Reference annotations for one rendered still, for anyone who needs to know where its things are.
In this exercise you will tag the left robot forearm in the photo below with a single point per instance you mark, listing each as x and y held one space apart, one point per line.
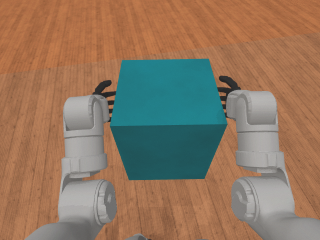
83 130

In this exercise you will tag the robot right upper arm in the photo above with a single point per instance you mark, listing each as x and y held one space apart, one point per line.
266 204

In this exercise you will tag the robot left hand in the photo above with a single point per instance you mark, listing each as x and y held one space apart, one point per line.
100 88

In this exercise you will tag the robot left upper arm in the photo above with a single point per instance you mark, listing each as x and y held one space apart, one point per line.
84 208

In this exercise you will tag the carton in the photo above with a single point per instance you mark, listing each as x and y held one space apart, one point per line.
167 119

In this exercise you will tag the robot left shin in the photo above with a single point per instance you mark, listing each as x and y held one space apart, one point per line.
138 234

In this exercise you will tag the robot right hand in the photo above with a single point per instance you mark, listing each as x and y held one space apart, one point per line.
234 86

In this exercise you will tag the right robot forearm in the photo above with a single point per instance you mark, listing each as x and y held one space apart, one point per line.
256 116

